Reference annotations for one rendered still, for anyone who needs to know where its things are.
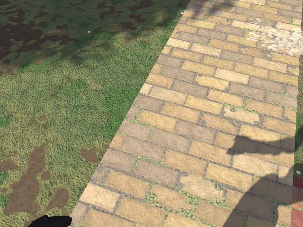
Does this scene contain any robot left hand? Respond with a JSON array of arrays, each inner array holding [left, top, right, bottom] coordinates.
[[27, 215, 72, 227]]

